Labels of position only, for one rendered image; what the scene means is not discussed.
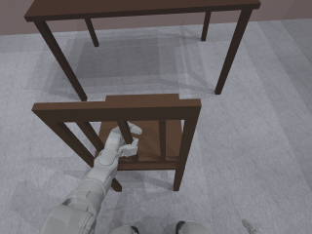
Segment right robot foot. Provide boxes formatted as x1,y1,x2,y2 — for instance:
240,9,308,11
175,221,185,234

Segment robot right hand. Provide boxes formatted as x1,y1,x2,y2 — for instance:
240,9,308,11
242,218,264,234

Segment robot left upper arm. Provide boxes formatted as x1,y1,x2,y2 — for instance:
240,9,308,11
41,204,97,234

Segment chair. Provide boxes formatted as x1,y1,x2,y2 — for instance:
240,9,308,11
31,94,202,192

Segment left robot forearm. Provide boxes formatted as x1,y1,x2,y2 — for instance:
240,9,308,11
39,148,119,234

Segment table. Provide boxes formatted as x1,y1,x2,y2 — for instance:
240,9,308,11
24,0,261,101

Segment robot left hand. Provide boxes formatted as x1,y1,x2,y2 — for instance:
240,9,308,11
103,121,142,158

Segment right robot shin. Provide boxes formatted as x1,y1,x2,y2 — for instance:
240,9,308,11
181,220,194,227

